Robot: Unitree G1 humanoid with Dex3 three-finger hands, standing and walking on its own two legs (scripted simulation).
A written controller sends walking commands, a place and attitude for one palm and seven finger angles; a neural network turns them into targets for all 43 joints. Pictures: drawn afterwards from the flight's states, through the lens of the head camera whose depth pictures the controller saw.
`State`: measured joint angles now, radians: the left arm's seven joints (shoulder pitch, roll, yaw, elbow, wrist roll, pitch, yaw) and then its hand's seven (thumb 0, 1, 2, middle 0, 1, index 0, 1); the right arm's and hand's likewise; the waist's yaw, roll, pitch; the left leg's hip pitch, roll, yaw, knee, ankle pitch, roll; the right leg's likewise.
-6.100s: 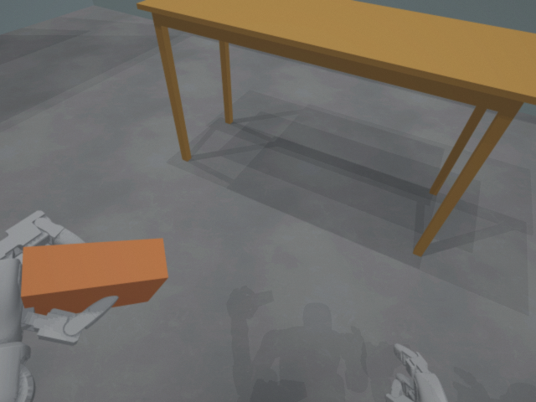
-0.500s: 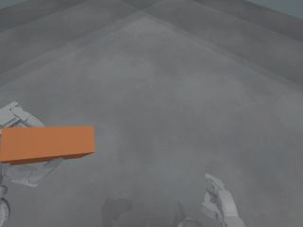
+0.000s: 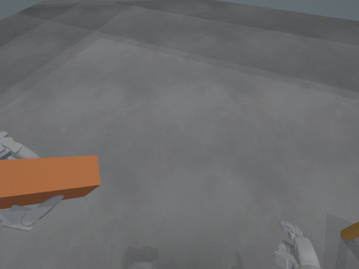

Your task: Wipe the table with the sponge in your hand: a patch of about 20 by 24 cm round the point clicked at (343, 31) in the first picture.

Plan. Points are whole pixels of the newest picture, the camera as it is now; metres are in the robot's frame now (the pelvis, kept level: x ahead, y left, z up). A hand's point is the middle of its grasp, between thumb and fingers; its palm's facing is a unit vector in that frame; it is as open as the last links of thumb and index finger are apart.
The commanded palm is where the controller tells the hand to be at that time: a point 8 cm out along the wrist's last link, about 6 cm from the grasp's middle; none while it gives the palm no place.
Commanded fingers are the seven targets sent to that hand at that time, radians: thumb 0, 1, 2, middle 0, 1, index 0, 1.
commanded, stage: turn to face it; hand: left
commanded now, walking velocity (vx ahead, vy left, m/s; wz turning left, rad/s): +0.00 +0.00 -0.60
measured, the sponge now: (62, 180) +0.23 +0.20 +0.16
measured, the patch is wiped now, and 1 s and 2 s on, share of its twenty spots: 0.00 0.00 0.00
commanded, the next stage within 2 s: none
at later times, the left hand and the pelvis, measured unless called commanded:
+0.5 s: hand (103, 198) +0.20 +0.13 +0.16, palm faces +0.15 -0.85 -0.51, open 9.1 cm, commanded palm +0.14 +0.19 +0.18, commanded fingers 0.00 0.10 1.30 -1.20 -1.60 -1.20 -1.60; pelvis -0.09 -0.03 -0.02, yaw -17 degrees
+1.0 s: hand (142, 239) +0.15 +0.06 +0.17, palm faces -0.08 -0.90 -0.44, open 9.1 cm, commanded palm +0.13 +0.11 +0.18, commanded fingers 0.00 0.10 1.30 -1.20 -1.60 -1.20 -1.60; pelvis -0.16 -0.03 -0.01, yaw -34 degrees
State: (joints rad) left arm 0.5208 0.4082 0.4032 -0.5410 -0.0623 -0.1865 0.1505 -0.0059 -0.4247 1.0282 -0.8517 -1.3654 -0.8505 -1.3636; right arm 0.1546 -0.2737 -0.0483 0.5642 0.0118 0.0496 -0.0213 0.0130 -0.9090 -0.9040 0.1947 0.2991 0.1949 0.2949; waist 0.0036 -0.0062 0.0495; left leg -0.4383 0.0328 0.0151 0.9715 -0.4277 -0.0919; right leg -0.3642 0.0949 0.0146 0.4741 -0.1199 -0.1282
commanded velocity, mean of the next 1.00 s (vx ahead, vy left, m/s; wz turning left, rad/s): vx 0.00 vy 0.00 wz -0.60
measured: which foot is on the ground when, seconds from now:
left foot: up 0.00-0.18, down 0.20-0.48, up 0.50-0.82, down 0.84-1.00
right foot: down 0.00-0.20, up 0.22-0.44, down 0.46-0.86, up 0.88-1.00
